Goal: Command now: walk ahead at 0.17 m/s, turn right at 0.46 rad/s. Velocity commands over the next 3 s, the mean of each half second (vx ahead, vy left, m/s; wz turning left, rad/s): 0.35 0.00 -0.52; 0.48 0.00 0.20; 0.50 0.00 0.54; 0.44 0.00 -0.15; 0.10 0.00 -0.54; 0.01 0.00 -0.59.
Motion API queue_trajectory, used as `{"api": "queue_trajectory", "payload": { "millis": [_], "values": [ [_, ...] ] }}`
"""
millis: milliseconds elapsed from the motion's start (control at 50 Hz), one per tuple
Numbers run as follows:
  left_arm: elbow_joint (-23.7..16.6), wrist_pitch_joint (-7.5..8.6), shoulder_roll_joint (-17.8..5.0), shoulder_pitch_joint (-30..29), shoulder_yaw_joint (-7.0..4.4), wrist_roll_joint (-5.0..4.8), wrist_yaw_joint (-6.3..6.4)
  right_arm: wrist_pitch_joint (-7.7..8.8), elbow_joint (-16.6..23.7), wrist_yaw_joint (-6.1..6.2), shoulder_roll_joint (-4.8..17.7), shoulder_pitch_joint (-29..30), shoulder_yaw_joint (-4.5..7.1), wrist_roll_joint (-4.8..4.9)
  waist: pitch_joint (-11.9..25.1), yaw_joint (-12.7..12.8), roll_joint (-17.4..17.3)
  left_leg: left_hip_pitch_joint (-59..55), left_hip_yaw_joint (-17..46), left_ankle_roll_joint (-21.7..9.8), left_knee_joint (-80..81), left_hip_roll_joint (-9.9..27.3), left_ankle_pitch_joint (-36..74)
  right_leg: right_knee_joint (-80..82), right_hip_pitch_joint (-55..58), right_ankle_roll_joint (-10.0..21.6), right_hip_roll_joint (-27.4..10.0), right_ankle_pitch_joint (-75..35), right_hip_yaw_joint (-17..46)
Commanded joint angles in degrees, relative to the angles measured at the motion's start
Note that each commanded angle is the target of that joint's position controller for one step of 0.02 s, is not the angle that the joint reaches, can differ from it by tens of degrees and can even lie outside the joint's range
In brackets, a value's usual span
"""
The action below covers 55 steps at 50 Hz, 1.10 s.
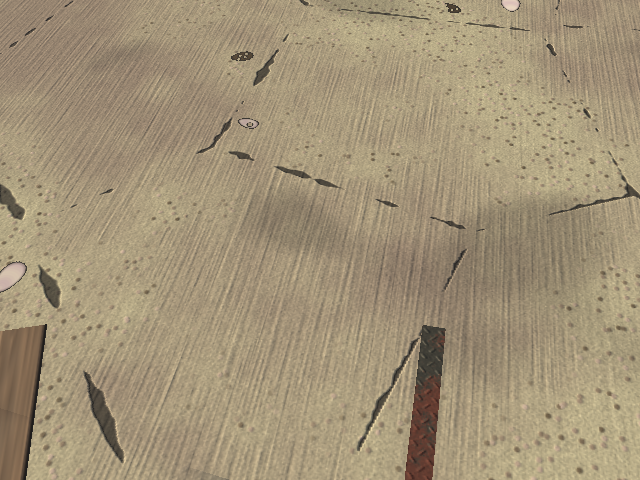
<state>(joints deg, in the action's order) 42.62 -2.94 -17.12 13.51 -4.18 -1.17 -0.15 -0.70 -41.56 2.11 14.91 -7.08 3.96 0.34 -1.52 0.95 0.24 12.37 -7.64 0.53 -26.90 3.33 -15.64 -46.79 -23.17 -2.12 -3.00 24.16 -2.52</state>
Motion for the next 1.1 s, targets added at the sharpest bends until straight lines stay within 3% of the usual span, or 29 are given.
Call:
{"api": "queue_trajectory", "payload": {
  "millis": [20, 40, 60, 80, 100, 120, 140, 180, 260, 320, 440, 520, 560, 580, 600, 620, 640, 660, 680, 700, 760, 860, 940, 1000, 1020, 1040, 1060, 1080, 1100],
  "values": [
    [-4.29, 1.20, -4.19, 1.62, -1.03, -0.19, -1.31, 1.09, 2.71, -0.64, 11.14, 1.85, 3.00, 1.59, 3.63, 0.72, -8.34, 1.18, 10.80, -10.73, 10.02, 14.58, -10.52, 10.68, 7.00, 4.14, 1.17, -4.25, -3.51],
    [-2.13, 1.46, -4.45, 6.06, -1.48, -0.08, -1.27, 1.28, 2.35, -0.95, 9.72, 2.39, 2.65, 1.70, 3.33, 2.49, -6.72, 5.36, 8.45, -8.99, 6.61, 12.81, -14.39, 14.36, 13.40, 5.51, 3.33, -5.26, -5.22],
    [0.24, 1.84, -5.79, 11.59, -2.33, -0.23, -0.85, 1.49, 2.02, -1.36, 6.80, 2.22, 1.94, 1.02, 2.94, 3.95, -1.62, 11.06, 4.16, -6.18, -2.70, 9.64, -17.37, 17.68, 20.25, 7.51, 3.69, -3.12, -2.74],
    [0.66, 2.56, -11.72, 17.33, -3.91, -0.41, 0.12, 2.02, 3.84, -2.02, 2.26, 4.52, 0.60, -0.76, 2.69, 5.29, 15.39, 24.91, -2.73, -0.51, -28.33, 2.91, -20.76, 25.39, 27.28, 13.17, -10.43, -1.47, 19.80],
    [-2.58, 4.77, -15.29, 15.59, -3.73, 1.04, -0.90, 3.52, 7.48, -2.15, 3.44, 9.22, 0.86, 0.32, 1.02, 5.22, 17.41, 39.19, 7.59, -0.27, -38.34, -4.83, -22.31, 36.56, 25.79, 23.34, -19.09, 12.73, 47.02],
    [-3.56, 6.25, -11.75, 12.60, -2.86, 1.58, -1.18, 4.85, 7.42, -2.64, 7.31, 10.74, 1.68, 2.21, -1.91, 4.79, 10.89, 41.92, 12.01, -1.75, -41.67, -1.35, -17.32, 39.06, 24.71, 23.06, -19.77, 15.05, 45.36],
    [-4.05, 7.04, -9.16, 9.85, -1.93, 1.15, -0.96, 5.72, 6.50, -3.01, 8.99, 8.91, 2.18, 2.32, -3.73, 2.57, 8.78, 41.85, 12.35, -2.97, -40.07, 0.35, -10.06, 38.23, 23.64, 20.31, -17.61, 12.82, 39.69],
    [-5.10, 6.98, -7.73, 6.84, -1.26, 0.42, -0.20, 6.45, 4.03, -2.59, 9.04, 6.40, 2.58, -0.33, -3.14, 0.58, 4.68, 37.40, 12.00, -2.31, -34.32, 1.93, 0.10, 37.07, 21.91, 16.16, -12.40, 1.77, 29.42],
    [-4.81, 7.12, -7.22, 10.78, -1.12, 0.55, 1.12, 6.53, 3.27, -2.89, 6.55, 7.38, 2.15, -0.46, -0.74, 1.03, 4.10, 33.51, 10.38, 0.42, -24.71, -0.44, 12.03, 37.46, 23.59, 14.34, -8.21, -16.12, 20.36],
    [-3.98, 6.79, -7.25, 12.70, -1.26, 0.40, 1.72, 6.71, 3.99, -3.25, 5.13, 10.48, 1.56, -0.28, -1.35, 1.98, 5.41, 30.96, 10.11, 1.74, -15.41, -2.01, 17.62, 36.78, 22.08, 13.16, -6.37, -19.88, 17.44],
    [-2.00, 5.97, -7.99, 16.04, -1.88, -0.54, 2.08, 7.91, 7.19, -4.84, 4.87, 18.64, 0.71, 0.39, -4.14, 4.84, 6.71, 28.08, 9.84, 1.56, -4.56, -3.56, 18.58, 33.76, 22.16, 13.32, -7.49, -22.00, 20.27],
    [-1.44, 5.43, -8.40, 14.02, -2.10, -0.06, 2.33, 8.71, 5.81, -5.57, 6.76, 13.96, 1.10, 0.62, -2.81, 2.66, 9.67, 19.62, 7.34, -1.45, -1.54, -4.09, 15.95, 30.55, 25.00, 11.60, -9.49, -34.12, 18.86],
    [-1.59, 5.23, -8.15, 12.84, -1.86, 0.34, 2.03, 8.41, 3.59, -4.65, 10.09, 4.25, 2.64, 0.39, 4.52, -2.51, 10.38, 5.83, 3.46, -5.27, -0.12, -7.29, 13.36, 17.14, 26.37, 9.49, -6.21, -58.29, 14.58],
    [-2.19, 5.23, -6.90, 12.07, -1.21, 0.90, 1.93, 8.13, 1.93, -4.22, 11.68, -5.74, 3.02, -0.14, 12.23, -7.09, 9.33, -10.74, 8.43, -8.83, -2.97, -2.43, 14.09, 4.33, 18.48, 7.86, -4.43, -55.21, 13.56],
    [-2.77, 5.76, -1.19, 19.01, 0.46, 1.39, 1.60, 7.88, 0.48, -4.02, 16.88, -15.04, 4.17, -1.13, 23.77, -5.66, -6.32, -34.46, 34.26, -18.86, -3.87, 12.93, 7.63, -19.54, -1.88, 3.80, 3.78, -27.11, 11.58],
    [-2.26, 6.74, -1.34, 20.27, 1.02, 0.22, 1.32, 7.90, -2.13, -4.94, 13.57, -18.02, 3.33, 0.20, 27.24, -5.40, -17.50, -39.44, 56.45, -22.45, 9.00, 18.10, -3.26, -30.31, -13.01, 2.46, 8.95, 6.67, 13.29],
    [-3.85, 7.59, -6.23, 12.97, -0.05, -1.06, 1.01, 7.68, -1.58, -4.85, 10.52, -12.81, 2.35, 1.49, 15.53, -5.82, -11.87, -31.44, 50.97, -19.38, 10.94, 16.07, -8.86, -33.75, -19.41, 3.26, 4.43, 4.43, 13.18],
    [-5.45, 8.44, -7.28, 5.94, 0.07, -1.06, 0.78, 7.10, -0.40, -4.46, 8.99, -8.93, 1.77, 1.11, 8.78, -5.64, -5.43, -21.73, 42.35, -17.23, 11.48, 13.51, -5.96, -31.38, -19.21, 4.02, 1.71, -0.16, 11.15],
    [-6.40, 9.17, -6.65, 2.02, 0.11, 0.12, 0.66, 6.70, -0.01, -4.31, 8.28, -6.49, 1.35, 0.34, 3.84, -3.95, -0.94, -12.71, 36.89, -16.46, 12.90, 11.05, 0.59, -27.00, -17.84, 4.14, -0.09, -3.03, 9.64],
    [-6.70, 9.35, -6.49, 1.79, -0.22, 1.16, 0.63, 6.71, 0.45, -4.11, 7.61, -5.36, 1.02, -0.29, 2.88, -2.05, -1.29, -7.94, 33.69, -15.93, 13.96, 8.96, 5.37, -22.82, -14.86, 4.04, -1.85, -5.31, 9.58],
    [-6.81, 9.01, -3.76, 3.51, 0.37, 1.86, 0.42, 6.58, 0.32, -3.34, 7.47, -5.53, 0.89, 0.34, 2.23, 0.45, -4.60, -1.62, 28.65, -17.03, 16.58, 6.25, 12.15, -14.49, -11.40, 2.18, -2.77, -5.96, 7.60],
    [-10.36, 9.49, -1.07, -8.26, 1.91, 1.95, 0.14, 5.82, -0.64, -2.06, 10.56, -9.06, 1.84, 1.38, -0.08, -3.12, -4.02, 5.80, 21.44, -14.14, 16.38, 2.26, 14.40, 7.45, -5.08, -0.68, 0.40, -22.46, 4.87],
    [-11.90, 10.00, -3.26, -12.86, 1.05, 0.68, -0.46, 4.64, -1.46, -1.68, 10.87, -13.77, 1.88, 2.00, 0.98, -4.65, -4.83, 1.65, 26.09, -11.94, 11.85, 3.93, 9.06, 16.03, -0.66, -0.90, 2.66, -26.10, 6.58],
    [-11.34, 10.48, -5.49, -8.67, -0.42, 0.41, -0.38, 3.94, -0.94, -1.52, 10.30, -13.28, 1.81, 1.60, 2.54, -1.11, -6.06, -0.34, 29.20, -9.34, 4.82, 3.95, 8.46, 20.23, 7.23, 1.68, 2.71, -21.10, 6.17],
    [-10.48, 10.65, -7.09, -3.51, -1.34, 0.83, -0.01, 4.00, -0.45, -1.65, 8.55, -13.06, 1.24, 1.20, 5.53, 1.67, -5.67, 1.55, 27.62, -7.58, -1.91, 1.19, 10.71, 21.32, 15.40, 3.56, 1.06, -19.76, 6.75],
    [-9.82, 10.59, -10.67, 5.72, -2.37, 1.74, 0.58, 4.26, 1.15, -1.92, 4.74, -12.60, -0.14, 0.02, 13.61, 5.66, 0.37, 8.03, 22.97, -5.33, -18.46, -2.33, 3.49, 20.76, 28.93, 7.59, -9.24, -16.33, 16.13],
    [-7.88, 9.58, -14.83, 9.85, -3.37, 2.44, 0.20, 4.95, 2.97, -1.91, 1.46, -20.02, -1.25, 1.71, 20.82, 2.53, 19.60, 25.90, 15.77, -2.40, -36.44, -8.45, -17.73, 26.06, 43.82, 16.17, -21.59, -4.40, 41.31],
    [-8.10, 9.36, -9.71, 9.29, -2.41, 1.92, -0.19, 4.77, 1.85, -1.63, 7.01, -19.43, -0.16, 2.67, 17.04, 3.31, 14.79, 32.85, 17.25, -1.79, -45.10, -4.34, -16.69, 28.92, 41.26, 16.09, -21.73, 4.88, 46.48],
    [-8.33, 9.23, -6.41, 7.08, -1.48, 1.60, -0.04, 4.37, 2.42, -1.63, 9.78, -13.99, 0.70, 2.38, 10.15, 4.32, 8.88, 34.53, 16.69, -1.55, -47.56, -2.50, -11.10, 29.31, 35.32, 14.04, -19.30, 2.09, 37.26]
  ]
}}
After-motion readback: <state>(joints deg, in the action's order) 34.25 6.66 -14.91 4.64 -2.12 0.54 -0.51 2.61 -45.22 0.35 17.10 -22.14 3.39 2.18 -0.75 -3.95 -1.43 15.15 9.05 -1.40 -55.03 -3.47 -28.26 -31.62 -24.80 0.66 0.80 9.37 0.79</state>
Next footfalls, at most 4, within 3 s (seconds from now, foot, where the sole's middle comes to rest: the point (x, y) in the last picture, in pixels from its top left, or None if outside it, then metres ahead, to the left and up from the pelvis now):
0.06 right None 0.03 -0.11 -0.77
0.58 left None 0.42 0.01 -0.77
1.04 right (476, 411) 0.62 -0.28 -0.77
1.54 left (341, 308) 0.89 0.01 -0.77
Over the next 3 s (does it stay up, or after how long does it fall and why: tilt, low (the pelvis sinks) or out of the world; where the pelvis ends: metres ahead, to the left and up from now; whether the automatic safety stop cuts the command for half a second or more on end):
stays up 1.11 -0.05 -0.01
